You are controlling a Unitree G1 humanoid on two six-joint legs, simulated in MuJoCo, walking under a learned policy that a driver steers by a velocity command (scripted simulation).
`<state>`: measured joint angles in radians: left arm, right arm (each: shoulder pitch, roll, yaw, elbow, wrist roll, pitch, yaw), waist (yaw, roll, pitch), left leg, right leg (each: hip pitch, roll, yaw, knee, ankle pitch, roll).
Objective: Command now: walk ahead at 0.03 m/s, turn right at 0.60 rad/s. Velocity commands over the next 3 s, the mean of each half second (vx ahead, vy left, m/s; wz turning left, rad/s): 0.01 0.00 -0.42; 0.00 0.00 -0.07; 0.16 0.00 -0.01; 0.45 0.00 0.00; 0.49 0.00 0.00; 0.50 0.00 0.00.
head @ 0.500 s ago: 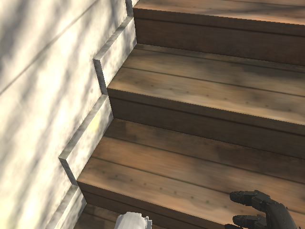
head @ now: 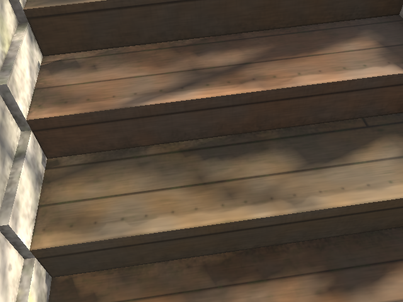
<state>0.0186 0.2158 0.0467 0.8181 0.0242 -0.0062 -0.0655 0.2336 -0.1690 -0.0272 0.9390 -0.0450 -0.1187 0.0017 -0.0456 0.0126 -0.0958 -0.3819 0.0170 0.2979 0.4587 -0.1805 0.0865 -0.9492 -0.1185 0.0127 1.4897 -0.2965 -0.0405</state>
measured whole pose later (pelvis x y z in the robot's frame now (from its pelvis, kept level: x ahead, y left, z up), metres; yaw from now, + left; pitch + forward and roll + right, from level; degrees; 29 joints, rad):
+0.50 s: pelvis +0.08 -0.03 -0.01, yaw -11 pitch +4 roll -1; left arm 0.08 0.22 0.05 0.77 -0.01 -0.04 -0.03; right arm 0.20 -0.18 -0.02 0.71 0.02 -0.09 0.10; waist -0.02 0.02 -0.04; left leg -0.39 0.06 0.00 0.79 -0.25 -0.12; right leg -0.34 0.01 -0.01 0.61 -0.34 -0.01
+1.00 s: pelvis +0.07 +0.00 +0.00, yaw -11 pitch +0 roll -1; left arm 0.17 0.17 0.03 0.81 0.02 0.02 0.01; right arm 0.27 -0.18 -0.01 0.73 0.01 -0.03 -0.05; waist 0.02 -0.02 0.02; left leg -0.19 0.03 0.03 0.53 -0.35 0.00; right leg -0.21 -0.02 -0.01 0.49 -0.28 0.03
